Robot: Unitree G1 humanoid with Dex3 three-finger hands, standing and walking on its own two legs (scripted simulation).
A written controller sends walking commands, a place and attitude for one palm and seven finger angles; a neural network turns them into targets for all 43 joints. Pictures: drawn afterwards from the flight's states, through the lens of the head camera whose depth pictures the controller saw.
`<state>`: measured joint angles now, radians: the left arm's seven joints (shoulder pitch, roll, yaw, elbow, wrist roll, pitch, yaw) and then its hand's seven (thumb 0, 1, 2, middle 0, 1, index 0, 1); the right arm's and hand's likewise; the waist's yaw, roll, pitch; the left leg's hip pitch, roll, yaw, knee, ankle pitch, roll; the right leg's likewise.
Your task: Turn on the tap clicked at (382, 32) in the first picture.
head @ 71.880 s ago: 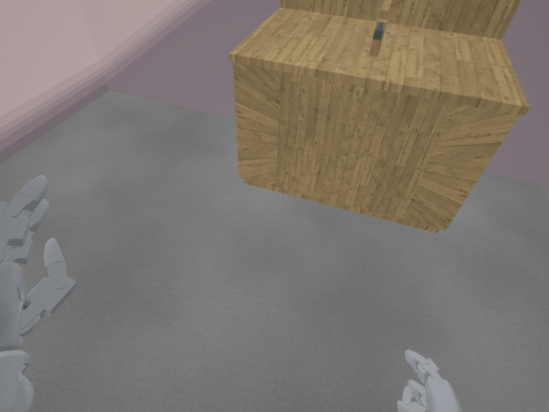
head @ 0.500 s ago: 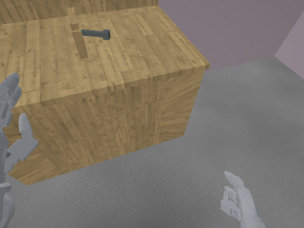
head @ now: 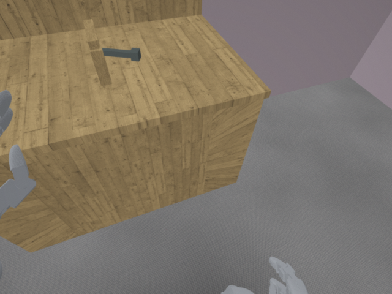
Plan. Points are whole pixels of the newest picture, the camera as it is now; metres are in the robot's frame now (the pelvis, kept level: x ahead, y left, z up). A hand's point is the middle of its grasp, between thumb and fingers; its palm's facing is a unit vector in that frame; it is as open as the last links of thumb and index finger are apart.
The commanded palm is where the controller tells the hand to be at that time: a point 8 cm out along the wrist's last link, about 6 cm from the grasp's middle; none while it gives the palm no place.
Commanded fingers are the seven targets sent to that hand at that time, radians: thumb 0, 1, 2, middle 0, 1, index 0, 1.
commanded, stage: shuffle to correct the standing spot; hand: left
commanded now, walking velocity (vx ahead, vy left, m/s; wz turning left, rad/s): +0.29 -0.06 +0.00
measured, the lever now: (135, 54) +0.74 +0.21 +0.08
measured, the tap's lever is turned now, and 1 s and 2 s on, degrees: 64 64 64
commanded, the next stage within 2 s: come to a stop and stand still in 1.26 s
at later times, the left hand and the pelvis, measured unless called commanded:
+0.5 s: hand (57, 124) +0.33 +0.24 +0.20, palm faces +0.46 -0.81 -0.36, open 7.4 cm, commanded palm +0.25 +0.26 +0.18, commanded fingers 0.00 0.90 0.90 -0.20 -0.30 -0.20 -0.30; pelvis +0.10 -0.02 -0.01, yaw +2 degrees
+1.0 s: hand (109, 87) +0.44 +0.19 +0.19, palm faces +0.44 -0.82 -0.37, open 7.4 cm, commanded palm +0.38 +0.22 +0.18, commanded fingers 0.00 0.90 0.90 -0.20 -0.30 -0.20 -0.30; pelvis +0.23 -0.06 -0.02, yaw +1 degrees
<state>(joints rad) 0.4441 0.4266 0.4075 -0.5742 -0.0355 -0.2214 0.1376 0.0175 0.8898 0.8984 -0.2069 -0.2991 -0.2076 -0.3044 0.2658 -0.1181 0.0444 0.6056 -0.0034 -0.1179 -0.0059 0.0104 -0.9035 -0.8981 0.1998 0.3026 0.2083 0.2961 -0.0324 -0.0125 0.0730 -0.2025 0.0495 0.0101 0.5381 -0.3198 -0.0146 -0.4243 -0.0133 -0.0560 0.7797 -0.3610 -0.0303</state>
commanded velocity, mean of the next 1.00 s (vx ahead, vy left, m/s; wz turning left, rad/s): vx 0.25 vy -0.05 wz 0.00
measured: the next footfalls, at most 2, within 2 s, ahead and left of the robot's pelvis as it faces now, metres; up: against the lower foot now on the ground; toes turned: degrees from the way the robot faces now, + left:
right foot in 0.06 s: +0.12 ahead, -0.13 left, +0.00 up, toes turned -6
left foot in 0.38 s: +0.18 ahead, +0.12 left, +0.00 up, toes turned +8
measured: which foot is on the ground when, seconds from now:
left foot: down 0.00-0.08, up 0.10-0.36, down 0.38-0.68, up 0.70-0.90, down 0.92-1.00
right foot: up 0.00-0.04, down 0.06-0.38, up 0.40-0.66, down 0.68-0.92, up 0.94-1.00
